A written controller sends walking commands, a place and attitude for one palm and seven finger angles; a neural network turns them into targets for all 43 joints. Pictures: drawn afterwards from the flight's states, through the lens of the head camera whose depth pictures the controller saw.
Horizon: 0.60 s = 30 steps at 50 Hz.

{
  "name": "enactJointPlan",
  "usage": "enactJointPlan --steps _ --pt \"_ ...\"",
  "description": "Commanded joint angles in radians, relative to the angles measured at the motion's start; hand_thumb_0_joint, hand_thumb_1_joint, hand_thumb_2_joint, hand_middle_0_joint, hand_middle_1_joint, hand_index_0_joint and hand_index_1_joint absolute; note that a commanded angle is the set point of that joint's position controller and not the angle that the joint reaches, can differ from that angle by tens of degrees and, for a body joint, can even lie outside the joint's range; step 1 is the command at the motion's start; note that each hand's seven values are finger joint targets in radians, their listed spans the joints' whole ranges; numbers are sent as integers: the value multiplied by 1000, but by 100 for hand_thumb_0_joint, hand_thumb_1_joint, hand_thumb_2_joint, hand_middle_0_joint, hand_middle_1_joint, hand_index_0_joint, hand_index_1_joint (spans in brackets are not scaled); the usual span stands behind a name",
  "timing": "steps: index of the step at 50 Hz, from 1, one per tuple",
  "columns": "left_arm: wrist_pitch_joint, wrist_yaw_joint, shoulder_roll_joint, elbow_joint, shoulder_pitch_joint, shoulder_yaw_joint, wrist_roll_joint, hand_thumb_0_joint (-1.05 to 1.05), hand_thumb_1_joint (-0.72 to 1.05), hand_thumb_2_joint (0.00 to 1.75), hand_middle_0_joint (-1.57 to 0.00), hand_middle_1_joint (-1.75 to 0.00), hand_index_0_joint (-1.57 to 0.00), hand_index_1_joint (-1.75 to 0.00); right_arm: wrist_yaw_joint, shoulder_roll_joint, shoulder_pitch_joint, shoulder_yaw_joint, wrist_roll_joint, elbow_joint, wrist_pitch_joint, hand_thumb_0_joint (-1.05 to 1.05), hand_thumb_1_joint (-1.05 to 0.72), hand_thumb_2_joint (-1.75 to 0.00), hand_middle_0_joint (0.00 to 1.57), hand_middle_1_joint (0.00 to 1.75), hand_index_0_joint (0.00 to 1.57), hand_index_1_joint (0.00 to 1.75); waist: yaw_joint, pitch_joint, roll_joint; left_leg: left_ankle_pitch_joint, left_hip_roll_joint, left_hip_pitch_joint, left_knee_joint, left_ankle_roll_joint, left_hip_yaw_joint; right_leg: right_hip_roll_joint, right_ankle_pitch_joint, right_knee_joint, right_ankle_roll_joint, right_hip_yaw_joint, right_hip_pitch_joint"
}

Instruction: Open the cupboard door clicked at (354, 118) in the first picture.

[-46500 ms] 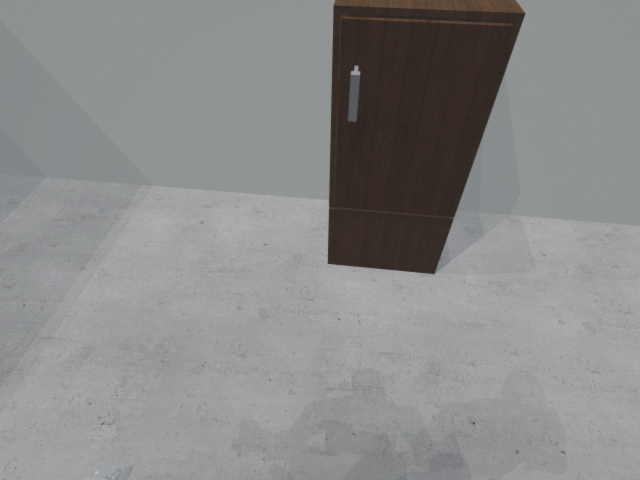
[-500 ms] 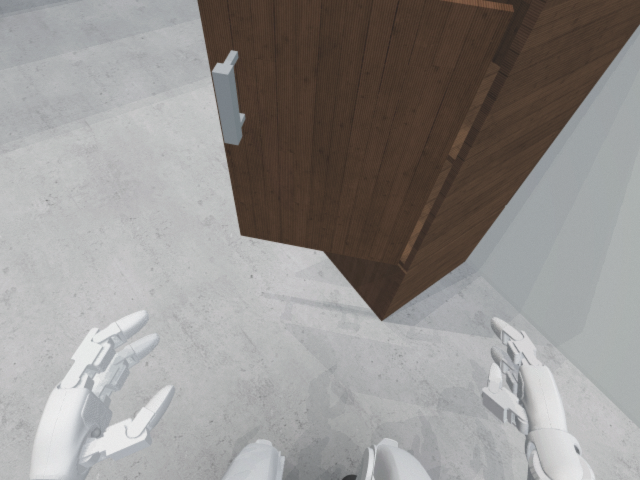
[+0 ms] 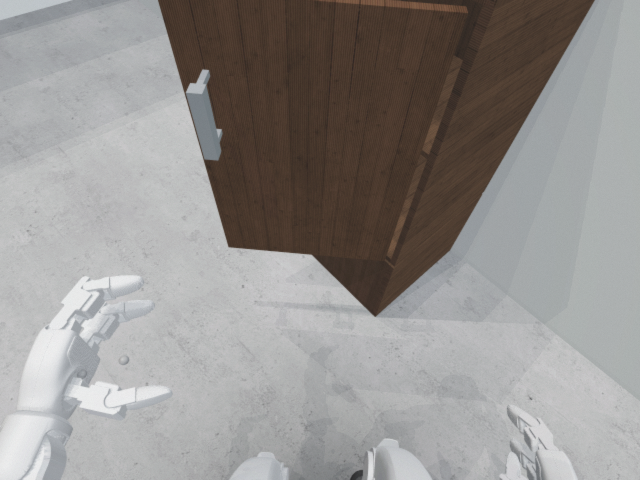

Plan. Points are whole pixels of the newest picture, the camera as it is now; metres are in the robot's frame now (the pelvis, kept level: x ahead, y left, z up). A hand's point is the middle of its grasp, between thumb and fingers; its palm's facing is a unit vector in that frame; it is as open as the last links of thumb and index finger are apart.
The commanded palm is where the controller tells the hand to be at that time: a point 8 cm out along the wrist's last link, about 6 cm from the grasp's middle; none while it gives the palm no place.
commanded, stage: raise the hand with hooked fingers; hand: left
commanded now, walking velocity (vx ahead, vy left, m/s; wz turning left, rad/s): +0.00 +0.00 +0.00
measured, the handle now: (208, 116) +0.62 +0.21 +0.07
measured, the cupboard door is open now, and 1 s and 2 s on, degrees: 44 44 44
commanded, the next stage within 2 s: move the hooked fingers beside the handle in 1.04 s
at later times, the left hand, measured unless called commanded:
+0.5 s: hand (86, 289) +0.30 +0.27 +0.08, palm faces -0.01 -1.00 -0.07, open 14.0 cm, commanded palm +0.28 +0.32 +0.09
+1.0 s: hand (97, 283) +0.31 +0.26 +0.09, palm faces -0.03 -1.00 -0.06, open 14.0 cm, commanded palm +0.28 +0.31 +0.09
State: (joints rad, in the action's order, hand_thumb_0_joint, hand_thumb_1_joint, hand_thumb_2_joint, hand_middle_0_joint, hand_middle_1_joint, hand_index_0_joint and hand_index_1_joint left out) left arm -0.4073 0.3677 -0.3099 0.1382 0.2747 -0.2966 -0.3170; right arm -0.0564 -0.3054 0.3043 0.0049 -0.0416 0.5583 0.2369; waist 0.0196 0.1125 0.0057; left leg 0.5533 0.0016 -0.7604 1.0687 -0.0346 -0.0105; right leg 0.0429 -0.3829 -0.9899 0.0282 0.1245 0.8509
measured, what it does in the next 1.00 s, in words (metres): stands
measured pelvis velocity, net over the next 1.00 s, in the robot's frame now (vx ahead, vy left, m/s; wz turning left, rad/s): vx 0.01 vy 0.00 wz -0.01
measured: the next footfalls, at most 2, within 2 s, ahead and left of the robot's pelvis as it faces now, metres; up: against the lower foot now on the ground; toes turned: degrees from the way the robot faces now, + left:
none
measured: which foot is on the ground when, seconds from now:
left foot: down 0.00-1.00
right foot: down 0.00-1.00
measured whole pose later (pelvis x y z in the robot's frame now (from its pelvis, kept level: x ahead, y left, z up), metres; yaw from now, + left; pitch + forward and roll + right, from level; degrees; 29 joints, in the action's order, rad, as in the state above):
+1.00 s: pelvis +0.01 +0.00 +0.02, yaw -1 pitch +12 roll -1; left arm -0.31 0.54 -0.42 0.44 -0.03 -0.43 -0.35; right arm -0.05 -0.29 0.30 -0.04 -0.03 0.54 0.19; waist 0.02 0.08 0.01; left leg 0.50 -0.01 -0.61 0.91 -0.03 -0.02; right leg 0.02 -0.33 -0.84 0.03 0.11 0.71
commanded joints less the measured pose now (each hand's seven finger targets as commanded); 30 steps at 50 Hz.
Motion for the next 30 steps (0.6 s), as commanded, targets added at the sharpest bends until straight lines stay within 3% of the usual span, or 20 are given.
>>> enactJointPlan --steps 1,5,6,9,12,14,15,16,19,20,21,23,26,30 --pt "-35 66 -248 -187 -195 -117 -39 0 -36 36 -29 -111 -29 -111 -19 -123 -49 35 -5 -162 67 0 -90 -90 20 30 20 30 -2 229 70 -254 8 46 -222 15 55 -34 17 161 1 -95 -318" --pt "-20 41 -289 -202 -207 -185 -67 0 -45 32 -30 -117 -30 -117 -17 -111 -49 25 4 -163 63 0 -90 -90 20 30 20 30 -35 238 132 -391 5 109 -242 35 66 -45 151 141 12 -66 -363" --pt "-12 37 -268 -180 -197 -177 -66 0 -48 31 -30 -118 -30 -118 -13 -106 -49 21 5 -164 58 0 -90 -90 20 30 20 30 -35 227 132 -420 2 121 -250 39 63 -47 176 141 11 -58 -361" --pt "15 35 -236 -119 -202 -150 -57 0 -50 30 -30 -120 -30 -120 -4 -109 -47 21 5 -164 47 0 -90 -90 20 30 20 30 -20 185 112 -438 0 119 -254 42 59 -45 206 151 4 -51 -346" --pt "64 74 -230 -35 -259 -121 -44 0 -50 30 -30 -120 -30 -120 -3 -123 -41 19 0 -168 31 0 -90 -90 20 30 20 30 3 145 69 -401 -3 107 -263 39 59 -49 192 168 1 -49 -323" --pt "85 97 -255 -15 -311 -131 -39 0 -50 30 -30 -120 -30 -120 -7 -129 -41 19 -2 -170 29 0 -90 -90 20 30 20 30 6 164 49 -376 -1 103 -269 35 60 -46 179 178 0 -55 -340" --pt "90 112 -274 -15 -353 -139 -45 0 -50 30 -30 -120 -30 -120 -10 -133 -40 15 0 -172 27 0 -90 -90 20 30 20 30 6 167 68 -400 1 115 -263 36 59 -52 202 173 6 -58 -345" --pt "86 120 -302 -28 -384 -162 -47 0 -50 30 -30 -120 -30 -120 -11 -130 -35 15 0 -170 25 0 -90 -90 20 30 20 30 0 217 67 -419 1 137 -269 38 60 -50 214 175 5 -61 -373" --pt "64 126 -351 -41 -433 -212 -58 0 -50 30 -30 -120 -30 -120 -15 -127 -30 13 7 -163 29 0 -90 -90 20 30 20 30 -11 268 63 -492 -3 171 -267 44 67 -52 266 170 5 -61 -403" --pt "54 128 -377 -43 -456 -230 -63 0 -50 30 -30 -120 -30 -120 -15 -127 -32 9 12 -158 29 0 -90 -90 20 30 20 30 -20 263 104 -529 -2 179 -264 53 68 -55 288 161 13 -62 -405" --pt "41 131 -379 -47 -462 -237 -64 0 -50 30 -30 -120 -30 -120 -14 -122 -23 10 11 -150 28 0 -90 -90 20 30 20 30 -17 292 103 -563 -5 205 -265 55 68 -54 305 163 11 -63 -412" --pt "36 133 -371 4 -462 -242 -69 0 -50 30 -30 -120 -30 -120 -14 -122 -20 9 12 -140 27 0 -90 -90 20 30 20 30 -16 265 92 -552 -7 196 -271 57 66 -52 296 171 7 -60 -402" --pt "57 159 -373 103 -495 -237 -67 0 -50 30 -30 -120 -30 -120 -16 -132 -18 8 7 -129 15 0 -90 -90 20 30 20 30 -6 220 76 -512 -7 167 -283 50 60 -52 275 185 8 -62 -394" --pt "100 201 -336 160 -455 -201 -72 0 -50 30 -30 -120 -30 -120 -12 -137 -19 11 3 -149 12 0 -90 -90 20 30 20 30 -17 227 77 -498 0 163 -298 41 55 -46 267 203 10 -68 -413"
